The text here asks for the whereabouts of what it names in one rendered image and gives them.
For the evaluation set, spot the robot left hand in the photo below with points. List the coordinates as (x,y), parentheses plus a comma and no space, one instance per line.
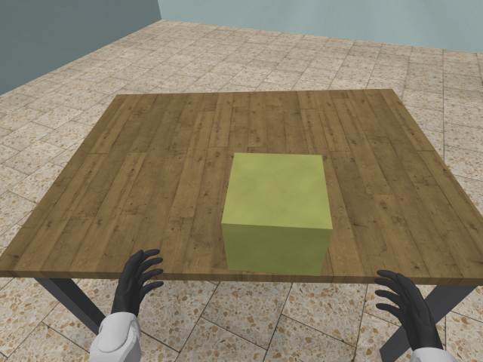
(130,290)

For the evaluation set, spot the robot right hand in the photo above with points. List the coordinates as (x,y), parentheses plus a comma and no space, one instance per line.
(413,312)

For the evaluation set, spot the carton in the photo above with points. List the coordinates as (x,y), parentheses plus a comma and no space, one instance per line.
(276,216)

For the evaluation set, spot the left robot forearm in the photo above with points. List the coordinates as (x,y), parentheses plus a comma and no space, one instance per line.
(118,339)

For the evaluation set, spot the table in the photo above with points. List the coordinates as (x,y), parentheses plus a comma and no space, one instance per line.
(153,173)

